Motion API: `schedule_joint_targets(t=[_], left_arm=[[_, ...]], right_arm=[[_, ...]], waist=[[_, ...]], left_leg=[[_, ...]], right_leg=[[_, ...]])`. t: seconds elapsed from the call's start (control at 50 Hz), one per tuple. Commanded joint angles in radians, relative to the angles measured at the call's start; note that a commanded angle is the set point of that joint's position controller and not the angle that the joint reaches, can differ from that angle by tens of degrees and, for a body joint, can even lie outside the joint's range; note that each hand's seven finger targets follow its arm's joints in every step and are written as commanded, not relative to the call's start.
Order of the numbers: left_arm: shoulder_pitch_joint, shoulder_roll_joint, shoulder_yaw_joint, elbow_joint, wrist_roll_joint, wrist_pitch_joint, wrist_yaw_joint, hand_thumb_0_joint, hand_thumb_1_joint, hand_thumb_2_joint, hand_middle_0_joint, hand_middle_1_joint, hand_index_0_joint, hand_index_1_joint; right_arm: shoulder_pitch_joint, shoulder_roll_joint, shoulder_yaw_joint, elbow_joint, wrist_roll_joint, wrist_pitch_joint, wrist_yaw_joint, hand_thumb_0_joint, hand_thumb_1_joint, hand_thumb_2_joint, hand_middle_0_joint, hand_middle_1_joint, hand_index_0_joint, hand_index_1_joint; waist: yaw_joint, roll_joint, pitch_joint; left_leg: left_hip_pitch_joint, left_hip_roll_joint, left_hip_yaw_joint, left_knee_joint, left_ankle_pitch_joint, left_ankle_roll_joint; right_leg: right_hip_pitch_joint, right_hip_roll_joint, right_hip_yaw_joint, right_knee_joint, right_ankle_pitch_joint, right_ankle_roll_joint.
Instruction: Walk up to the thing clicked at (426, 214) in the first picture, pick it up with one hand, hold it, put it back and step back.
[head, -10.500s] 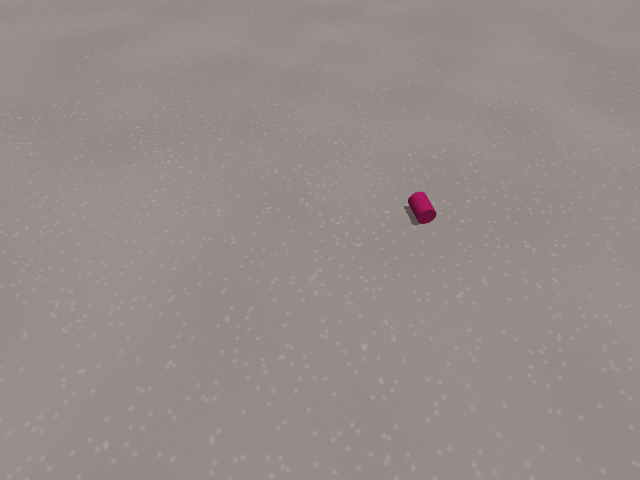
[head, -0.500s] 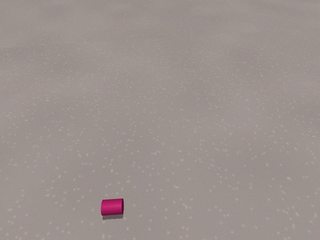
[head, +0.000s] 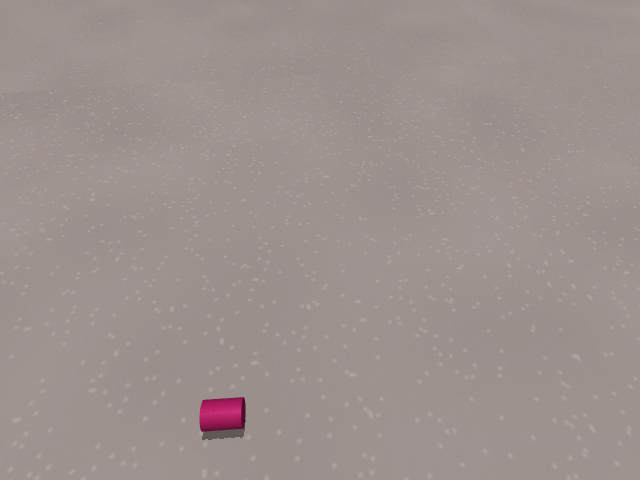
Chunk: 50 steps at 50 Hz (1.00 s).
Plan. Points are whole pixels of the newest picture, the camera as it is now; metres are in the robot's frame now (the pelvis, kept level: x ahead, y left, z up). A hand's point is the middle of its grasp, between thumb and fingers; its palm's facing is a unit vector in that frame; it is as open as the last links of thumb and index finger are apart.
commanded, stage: stand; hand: left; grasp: from above
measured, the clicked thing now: (223, 414) +0.43 +0.29 -0.74
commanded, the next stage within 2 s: rise first in 0.90 s
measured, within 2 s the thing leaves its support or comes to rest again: neither
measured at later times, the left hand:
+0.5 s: hand out of the picture +0.08 +0.25 -0.16, palm faces -0.03 -0.94 -0.34, open 7.4 cm
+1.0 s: hand out of the picture +0.07 +0.26 -0.16, palm faces -0.04 -0.94 -0.34, open 7.4 cm
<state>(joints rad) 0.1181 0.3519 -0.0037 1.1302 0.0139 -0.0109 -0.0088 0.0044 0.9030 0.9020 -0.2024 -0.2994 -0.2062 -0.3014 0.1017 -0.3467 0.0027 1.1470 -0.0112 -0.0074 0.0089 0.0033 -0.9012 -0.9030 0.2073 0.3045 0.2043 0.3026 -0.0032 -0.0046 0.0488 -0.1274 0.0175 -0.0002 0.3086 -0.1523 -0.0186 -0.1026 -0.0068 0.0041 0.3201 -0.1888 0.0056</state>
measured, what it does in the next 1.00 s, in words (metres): stands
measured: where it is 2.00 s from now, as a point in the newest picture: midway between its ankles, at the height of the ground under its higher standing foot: outside the picture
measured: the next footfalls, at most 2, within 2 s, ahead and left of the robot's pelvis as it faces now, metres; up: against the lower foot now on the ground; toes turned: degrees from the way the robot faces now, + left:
none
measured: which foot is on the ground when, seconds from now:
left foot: down 0.00-1.00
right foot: down 0.00-1.00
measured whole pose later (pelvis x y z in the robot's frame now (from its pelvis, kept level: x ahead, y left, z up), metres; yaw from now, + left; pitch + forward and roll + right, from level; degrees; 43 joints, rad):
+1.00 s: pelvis +0.01 +0.00 +0.00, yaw +0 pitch -1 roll +0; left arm 0.12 0.35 0.00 1.13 0.02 -0.01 -0.01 0.00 0.90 0.90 -0.20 -0.30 -0.21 -0.30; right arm 0.11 -0.34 0.00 1.14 -0.01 -0.01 0.01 0.00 -0.90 -0.90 0.21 0.30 0.20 0.30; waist 0.00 -0.01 0.05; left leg -0.12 0.01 0.00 0.30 -0.16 -0.01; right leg -0.09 -0.01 0.00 0.30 -0.19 0.01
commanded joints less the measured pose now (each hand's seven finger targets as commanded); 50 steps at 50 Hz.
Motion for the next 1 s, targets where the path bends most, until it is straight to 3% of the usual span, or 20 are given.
schedule_joint_targets(t=[0.0, 0.08, 0.22, 0.4, 0.44, 0.72, 0.82, 0.96, 0.98], left_arm=[[-0.033, 0.217, 0.036, -0.061, -0.003, -0.024, 0.018, 0.000, 0.900, 0.900, -0.200, -0.300, -0.200, -0.301], [-0.034, 0.221, 0.038, -0.064, -0.005, -0.028, 0.019, 0.000, 0.900, 0.900, -0.200, -0.300, -0.200, -0.301], [-0.036, 0.218, 0.039, -0.060, -0.006, -0.023, 0.020, 0.000, 0.900, 0.900, -0.200, -0.300, -0.200, -0.301], [-0.033, 0.218, 0.040, -0.063, -0.005, -0.023, 0.019, 0.000, 0.900, 0.900, -0.200, -0.300, -0.200, -0.301], [-0.035, 0.215, 0.040, -0.062, -0.005, -0.021, 0.020, 0.000, 0.900, 0.900, -0.200, -0.300, -0.200, -0.301], [-0.024, 0.214, 0.040, -0.065, -0.004, -0.024, 0.020, 0.000, 0.900, 0.900, -0.200, -0.300, -0.200, -0.301], [-0.030, 0.221, 0.042, -0.062, -0.004, -0.023, 0.021, 0.000, 0.900, 0.900, -0.200, -0.300, -0.200, -0.301], [-0.021, 0.214, 0.040, -0.067, -0.004, -0.024, 0.020, 0.000, 0.900, 0.900, -0.200, -0.300, -0.200, -0.301], [-0.021, 0.218, 0.041, -0.067, -0.004, -0.022, 0.019, 0.000, 0.820, 0.940, -0.150, -0.380, -0.153, -0.381]], right_arm=[[-0.042, -0.212, -0.041, -0.063, 0.004, -0.020, -0.012, 0.000, -0.900, -0.900, 0.200, 0.300, 0.200, 0.300], [-0.038, -0.215, -0.043, -0.067, 0.004, -0.023, -0.013, 0.000, -0.900, -0.900, 0.200, 0.300, 0.200, 0.300], [-0.034, -0.211, -0.040, -0.065, 0.003, -0.020, -0.015, 0.000, -0.900, -0.900, 0.200, 0.300, 0.200, 0.300], [-0.036, -0.217, -0.044, -0.071, 0.004, -0.024, -0.017, 0.000, -0.900, -0.900, 0.200, 0.300, 0.200, 0.300], [-0.035, -0.216, -0.043, -0.070, 0.003, -0.022, -0.018, 0.000, -0.900, -0.900, 0.200, 0.300, 0.200, 0.300], [-0.036, -0.218, -0.045, -0.072, 0.003, -0.022, -0.016, 0.000, -0.900, -0.900, 0.200, 0.300, 0.200, 0.300], [-0.034, -0.209, -0.043, -0.070, 0.003, -0.019, -0.015, 0.000, -0.900, -0.900, 0.200, 0.300, 0.200, 0.300], [-0.032, -0.217, -0.045, -0.072, 0.003, -0.022, -0.016, 0.000, -0.900, -0.900, 0.200, 0.300, 0.200, 0.300], [-0.029, -0.214, -0.044, -0.072, 0.003, -0.023, -0.017, 0.000, -0.916, -0.903, 0.197, 0.297, 0.197, 0.297]], waist=[[-0.002, -0.004, -0.073], [-0.003, 0.001, -0.111], [-0.002, -0.004, -0.066], [0.000, 0.006, -0.093], [0.001, 0.014, -0.070], [0.002, 0.011, -0.087], [-0.002, 0.003, -0.056], [0.000, 0.022, -0.091], [-0.001, 0.021, -0.098]], left_leg=[[0.037, 0.116, -0.087, -0.035, 0.083, 0.035], [0.061, 0.119, -0.080, -0.017, 0.178, 0.035], [0.034, 0.116, -0.083, -0.039, 0.113, 0.033], [0.068, 0.121, -0.080, -0.027, 0.187, 0.033], [0.041, 0.117, -0.080, -0.036, 0.135, 0.033], [0.060, 0.119, -0.082, -0.032, 0.151, 0.035], [0.035, 0.113, -0.085, -0.043, 0.087, 0.036], [0.063, 0.117, -0.082, -0.033, 0.141, 0.039], [0.065, 0.117, -0.082, -0.036, 0.141, 0.037]], right_leg=[[-0.018, -0.121, 0.094, -0.066, 0.104, -0.025], [0.019, -0.127, 0.091, -0.045, 0.213, -0.025], [-0.003, -0.121, 0.089, -0.060, 0.134, -0.023], [0.013, -0.123, 0.085, -0.046, 0.200, -0.027], [0.011, -0.123, 0.087, -0.058, 0.157, -0.024], [0.013, -0.125, 0.085, -0.061, 0.166, -0.024], [-0.004, -0.123, 0.089, -0.074, 0.108, -0.023], [0.012, -0.129, 0.092, -0.062, 0.165, -0.026], [0.013, -0.125, 0.087, -0.057, 0.160, -0.026]])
